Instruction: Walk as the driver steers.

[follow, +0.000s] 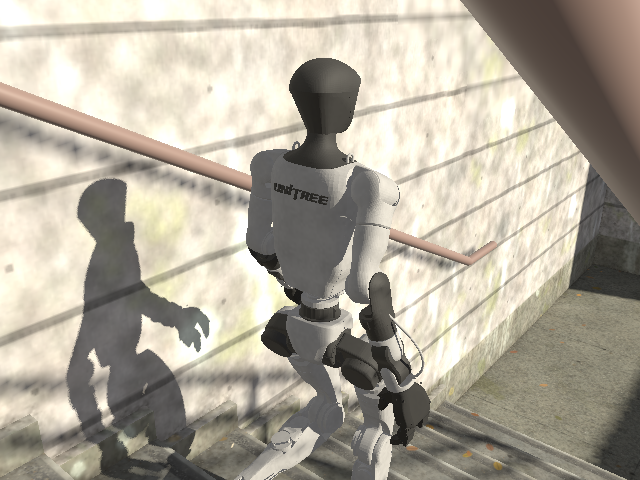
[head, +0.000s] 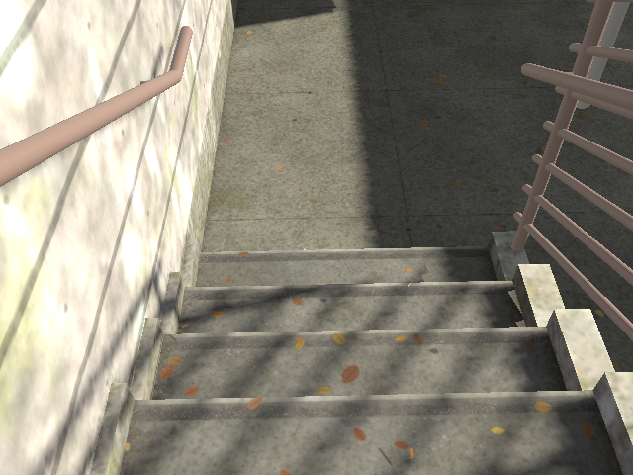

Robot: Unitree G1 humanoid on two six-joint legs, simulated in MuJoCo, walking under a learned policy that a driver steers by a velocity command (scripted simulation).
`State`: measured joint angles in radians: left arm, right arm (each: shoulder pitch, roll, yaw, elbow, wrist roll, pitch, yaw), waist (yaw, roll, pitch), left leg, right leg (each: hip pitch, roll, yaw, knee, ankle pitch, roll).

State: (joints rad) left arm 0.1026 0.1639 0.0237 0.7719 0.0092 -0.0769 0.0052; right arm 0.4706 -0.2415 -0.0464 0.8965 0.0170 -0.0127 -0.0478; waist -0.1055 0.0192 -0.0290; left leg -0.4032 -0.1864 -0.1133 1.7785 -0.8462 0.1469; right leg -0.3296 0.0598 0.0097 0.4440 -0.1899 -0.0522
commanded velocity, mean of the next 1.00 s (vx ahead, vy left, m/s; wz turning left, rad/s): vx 0.50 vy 0.00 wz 0.12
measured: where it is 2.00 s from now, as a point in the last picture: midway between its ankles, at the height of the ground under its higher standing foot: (302, 369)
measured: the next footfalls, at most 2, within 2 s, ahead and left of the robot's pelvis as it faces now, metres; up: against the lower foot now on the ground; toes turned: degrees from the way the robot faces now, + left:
left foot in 0.50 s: +0.41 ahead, +0.15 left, -0.16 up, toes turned +11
right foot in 1.10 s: +0.74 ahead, -0.02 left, -0.33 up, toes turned +4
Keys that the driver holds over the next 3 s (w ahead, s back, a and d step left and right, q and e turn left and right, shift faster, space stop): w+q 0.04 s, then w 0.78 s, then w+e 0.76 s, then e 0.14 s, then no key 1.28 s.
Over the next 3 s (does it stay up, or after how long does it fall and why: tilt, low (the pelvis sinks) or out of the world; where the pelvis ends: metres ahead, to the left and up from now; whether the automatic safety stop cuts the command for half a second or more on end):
stays up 1.05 -0.04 -0.48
